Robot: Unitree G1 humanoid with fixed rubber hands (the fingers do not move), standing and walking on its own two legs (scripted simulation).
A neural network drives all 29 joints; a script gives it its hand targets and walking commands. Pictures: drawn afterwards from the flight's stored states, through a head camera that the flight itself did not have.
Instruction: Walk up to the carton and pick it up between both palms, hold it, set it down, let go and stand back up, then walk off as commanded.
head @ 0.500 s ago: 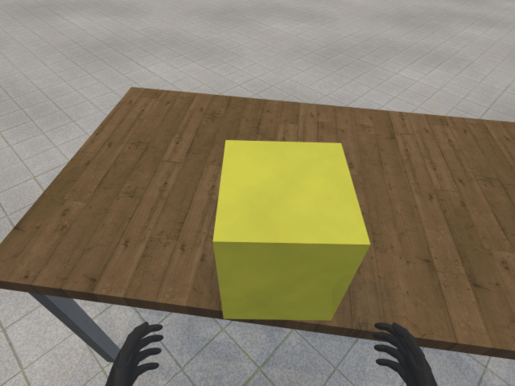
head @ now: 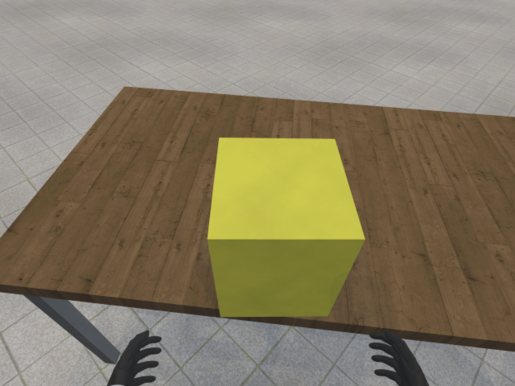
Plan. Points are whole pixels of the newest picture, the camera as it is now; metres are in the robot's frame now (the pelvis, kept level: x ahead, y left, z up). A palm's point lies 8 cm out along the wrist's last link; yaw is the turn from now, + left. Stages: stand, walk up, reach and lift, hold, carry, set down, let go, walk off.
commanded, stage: set down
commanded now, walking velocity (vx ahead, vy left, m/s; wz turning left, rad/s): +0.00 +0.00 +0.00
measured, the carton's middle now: (275, 230) +0.37 -0.01 +0.03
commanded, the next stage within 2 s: let go in 0.22 s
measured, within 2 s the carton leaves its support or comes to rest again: neither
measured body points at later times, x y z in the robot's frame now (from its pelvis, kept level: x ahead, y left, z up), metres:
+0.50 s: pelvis +0.01 +0.00 +0.00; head +0.01 +0.01 +0.45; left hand +0.18 +0.23 -0.09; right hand +0.17 -0.23 -0.09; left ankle -0.01 +0.14 -0.75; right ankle -0.01 -0.12 -0.75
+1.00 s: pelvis +0.00 +0.00 -0.01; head +0.00 +0.01 +0.44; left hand +0.12 +0.31 -0.11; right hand +0.11 -0.30 -0.11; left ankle -0.01 +0.14 -0.75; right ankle -0.01 -0.12 -0.75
